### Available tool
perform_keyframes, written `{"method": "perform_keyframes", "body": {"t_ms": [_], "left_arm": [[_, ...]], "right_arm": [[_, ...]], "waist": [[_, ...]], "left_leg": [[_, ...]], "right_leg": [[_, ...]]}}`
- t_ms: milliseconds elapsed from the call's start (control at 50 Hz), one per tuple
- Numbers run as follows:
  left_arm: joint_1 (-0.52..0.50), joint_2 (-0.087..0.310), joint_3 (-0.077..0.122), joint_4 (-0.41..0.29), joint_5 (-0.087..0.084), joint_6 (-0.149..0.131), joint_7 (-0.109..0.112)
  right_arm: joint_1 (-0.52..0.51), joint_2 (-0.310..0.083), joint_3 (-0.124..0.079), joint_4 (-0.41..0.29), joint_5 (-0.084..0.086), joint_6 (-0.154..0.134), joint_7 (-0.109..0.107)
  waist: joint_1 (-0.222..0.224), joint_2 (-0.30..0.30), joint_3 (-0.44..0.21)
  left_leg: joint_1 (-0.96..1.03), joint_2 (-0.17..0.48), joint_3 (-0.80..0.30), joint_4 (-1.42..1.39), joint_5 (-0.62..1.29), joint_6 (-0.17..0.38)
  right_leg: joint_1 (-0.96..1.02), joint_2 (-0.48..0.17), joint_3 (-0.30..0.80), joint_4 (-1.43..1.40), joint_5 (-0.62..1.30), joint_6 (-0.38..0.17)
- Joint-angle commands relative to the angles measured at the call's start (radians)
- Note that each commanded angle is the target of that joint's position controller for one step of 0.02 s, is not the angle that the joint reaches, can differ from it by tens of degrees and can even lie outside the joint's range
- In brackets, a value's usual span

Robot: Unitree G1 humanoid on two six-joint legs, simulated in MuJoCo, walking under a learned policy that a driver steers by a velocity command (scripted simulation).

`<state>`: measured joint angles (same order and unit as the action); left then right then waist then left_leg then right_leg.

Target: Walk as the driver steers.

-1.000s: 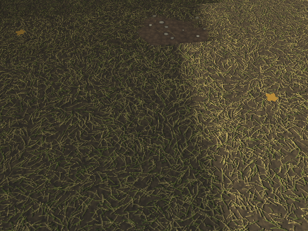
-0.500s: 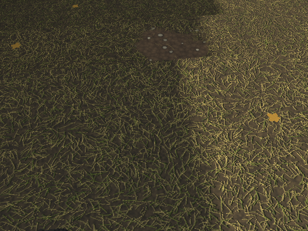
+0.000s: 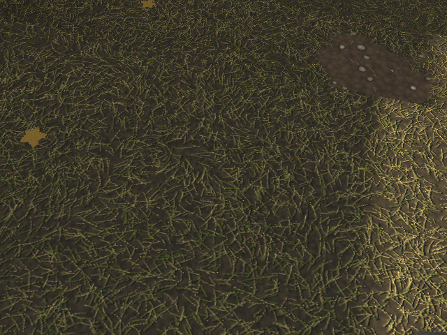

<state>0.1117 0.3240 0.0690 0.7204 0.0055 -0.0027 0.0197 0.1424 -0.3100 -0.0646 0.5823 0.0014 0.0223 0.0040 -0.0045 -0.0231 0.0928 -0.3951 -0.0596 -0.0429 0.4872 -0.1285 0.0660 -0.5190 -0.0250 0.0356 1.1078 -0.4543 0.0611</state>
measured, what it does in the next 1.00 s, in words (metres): steps to the right, turning right: right foot, then right foot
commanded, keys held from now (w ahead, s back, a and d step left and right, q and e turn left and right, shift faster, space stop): e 0.68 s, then w+e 0.16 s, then w+q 0.16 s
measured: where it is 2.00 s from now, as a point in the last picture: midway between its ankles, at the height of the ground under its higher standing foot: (278, 247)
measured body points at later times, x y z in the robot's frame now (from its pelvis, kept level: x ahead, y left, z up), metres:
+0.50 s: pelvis +0.04 -0.03 -0.01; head +0.07 -0.03 +0.44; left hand +0.22 +0.23 -0.10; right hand +0.16 -0.32 -0.10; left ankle +0.07 +0.08 -0.74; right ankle +0.04 -0.16 -0.73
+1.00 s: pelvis +0.09 -0.10 +0.02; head +0.09 -0.14 +0.46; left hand +0.26 +0.12 -0.08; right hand +0.13 -0.42 -0.09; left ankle +0.24 +0.02 -0.66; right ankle +0.01 -0.16 -0.73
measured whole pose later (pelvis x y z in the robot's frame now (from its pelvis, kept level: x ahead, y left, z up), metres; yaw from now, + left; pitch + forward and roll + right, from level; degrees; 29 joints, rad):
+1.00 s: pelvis +0.09 -0.10 +0.02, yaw -22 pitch +2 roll +2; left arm 0.37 0.25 0.04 0.68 0.00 -0.05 0.01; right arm 0.16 -0.32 -0.09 0.74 0.01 -0.05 0.01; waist 0.03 0.04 -0.01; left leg -0.64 0.07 -0.02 0.90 -0.07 -0.03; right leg -0.10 0.03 0.04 0.31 -0.24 -0.06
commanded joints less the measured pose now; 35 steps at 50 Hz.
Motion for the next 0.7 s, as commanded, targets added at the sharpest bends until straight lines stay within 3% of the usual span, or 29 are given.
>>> {"method": "perform_keyframes", "body": {"t_ms": [20,60,120,180,200,220,240,260,280,320,400,440,460,480,500,520,540,560,620,680,700], "left_arm": [[0.108,0.077,0.018,-0.018,-0.002,0.003,0.009],[0.099,0.047,0.004,-0.014,-0.003,0.007,0.008],[0.072,0.031,-0.008,-0.019,-0.007,0.009,-0.003],[0.087,0.040,-0.008,-0.015,-0.004,0.003,-0.014],[0.074,0.062,-0.006,-0.027,0.007,0.001,-0.015],[0.058,0.119,0.001,-0.052,0.015,-0.002,-0.012],[0.025,0.185,0.017,-0.052,0.001,-0.002,-0.008],[0.019,0.153,0.017,-0.055,-0.002,-0.003,-0.012],[0.019,0.123,0.009,-0.057,0.003,-0.006,-0.014],[0.035,0.129,0.014,-0.064,-0.003,-0.010,-0.011],[0.062,0.125,0.022,-0.094,-0.017,0.002,0.003],[0.051,0.105,0.021,-0.122,-0.020,0.011,0.006],[0.051,0.084,0.018,-0.135,-0.022,0.015,0.006],[0.065,0.069,0.016,-0.146,-0.021,0.020,0.004],[0.061,0.084,0.025,-0.153,-0.015,0.025,0.000],[0.051,0.110,0.039,-0.155,-0.017,0.030,-0.006],[0.061,0.098,0.042,-0.149,-0.026,0.039,-0.009],[0.065,0.071,0.034,-0.147,-0.030,0.047,-0.010],[0.033,0.028,0.015,-0.164,-0.028,0.053,-0.027],[0.046,0.053,0.026,-0.180,-0.033,0.056,-0.048],[0.082,0.052,0.030,-0.169,-0.033,0.060,-0.050]], "right_arm": [[-0.042,-0.141,-0.040,-0.070,-0.010,-0.012,-0.020],[-0.045,-0.114,-0.028,-0.054,-0.012,-0.012,-0.024],[-0.033,-0.066,-0.004,-0.014,-0.030,-0.014,-0.015],[-0.050,-0.062,0.007,0.017,-0.029,-0.020,-0.004],[-0.015,-0.062,0.008,0.035,-0.025,-0.023,-0.005],[0.011,-0.069,0.006,0.040,-0.031,-0.026,-0.011],[0.060,-0.065,0.002,0.036,-0.038,-0.030,-0.014],[0.012,-0.065,0.000,0.035,-0.038,-0.029,-0.024],[-0.025,-0.072,-0.007,0.025,-0.029,-0.024,-0.032],[-0.036,-0.064,-0.014,0.019,-0.022,-0.012,-0.041],[-0.011,-0.045,-0.027,0.016,-0.017,-0.016,-0.030],[0.022,-0.065,-0.041,0.022,-0.016,-0.018,-0.026],[0.055,-0.086,-0.049,0.030,-0.018,-0.016,-0.027],[0.072,-0.116,-0.056,0.036,-0.019,-0.016,-0.029],[0.063,-0.107,-0.051,0.026,-0.022,-0.023,-0.035],[0.068,-0.099,-0.045,0.019,-0.025,-0.031,-0.041],[0.029,-0.100,-0.043,0.012,-0.022,-0.036,-0.046],[-0.015,-0.115,-0.049,0.012,-0.012,-0.037,-0.047],[-0.037,-0.141,-0.060,0.021,-0.010,-0.021,-0.049],[-0.008,-0.158,-0.067,0.036,0.009,-0.009,-0.043],[-0.004,-0.164,-0.069,0.041,0.022,-0.007,-0.039]], "waist": [[0.029,0.130,-0.240],[0.015,0.134,-0.251],[-0.012,0.163,-0.224],[0.016,0.147,-0.156],[0.012,0.121,-0.130],[-0.016,0.043,-0.112],[-0.079,-0.111,-0.099],[-0.048,-0.171,-0.090],[-0.034,-0.183,-0.074],[-0.018,-0.185,-0.081],[-0.005,-0.108,-0.139],[-0.009,-0.003,-0.151],[-0.013,0.088,-0.158],[-0.007,0.203,-0.162],[-0.017,0.255,-0.173],[-0.025,0.180,-0.169],[0.000,0.118,-0.160],[0.017,0.114,-0.136],[-0.004,0.163,-0.149],[-0.008,0.182,-0.193],[0.009,0.171,-0.210]], "left_leg": [[0.170,0.234,-0.222,-0.152,0.258,0.186],[0.150,0.224,-0.188,-0.147,0.190,0.175],[0.096,0.229,-0.183,-0.164,-0.009,0.163],[0.043,0.211,-0.170,-0.140,-0.198,0.112],[0.046,0.186,-0.161,-0.115,-0.221,0.067],[0.054,0.140,-0.126,-0.035,-0.237,0.015],[0.062,0.050,-0.024,0.013,-0.238,-0.033],[0.139,0.025,0.033,0.070,-0.174,-0.067],[0.158,0.026,0.034,0.089,-0.144,-0.066],[0.159,0.028,0.036,0.103,-0.124,-0.051],[0.196,0.057,0.037,0.078,-0.078,-0.027],[0.245,0.126,-0.007,0.013,-0.047,0.006],[0.284,0.207,-0.088,-0.053,-0.017,0.054],[0.311,0.347,-0.220,-0.125,0.079,0.136],[0.319,0.470,-0.312,-0.152,0.221,0.224],[0.312,0.508,-0.321,-0.157,0.320,0.265],[0.299,0.478,-0.250,-0.148,0.322,0.240],[0.279,0.428,-0.163,-0.151,0.284,0.194],[0.232,0.338,0.025,-0.127,0.309,0.140],[0.271,0.361,0.063,-0.072,0.301,0.121],[0.245,0.364,0.082,-0.052,0.176,0.097]], "right_leg": [[0.034,-0.007,0.007,-0.081,0.066,0.027],[0.099,-0.027,0.003,-0.188,0.102,0.032],[0.210,-0.044,-0.004,-0.331,0.143,0.020],[0.322,-0.011,-0.046,-0.552,0.240,-0.020],[0.327,-0.018,-0.024,-0.621,0.303,-0.039],[0.304,-0.096,0.084,-0.651,0.463,-0.072],[0.245,-0.142,0.165,-0.668,0.438,-0.135],[0.148,-0.157,0.228,-0.737,0.295,-0.173],[0.124,-0.158,0.259,-0.763,0.246,-0.175],[0.139,-0.148,0.281,-0.749,0.279,-0.169],[0.153,-0.101,0.269,-0.656,0.341,-0.160],[0.089,-0.041,0.202,-0.553,0.309,-0.120],[0.030,0.008,0.132,-0.449,0.252,-0.085],[-0.026,0.051,0.043,-0.320,0.137,-0.050],[-0.078,0.028,0.012,-0.113,-0.133,-0.025],[-0.116,0.005,0.036,0.060,-0.192,-0.011],[-0.121,-0.021,0.051,0.098,-0.159,-0.005],[-0.112,-0.045,0.045,0.026,-0.100,-0.001],[0.038,-0.036,-0.049,-0.175,-0.006,0.003],[0.146,-0.005,-0.103,-0.386,0.084,-0.023],[0.218,0.019,-0.137,-0.485,0.160,-0.045]]}}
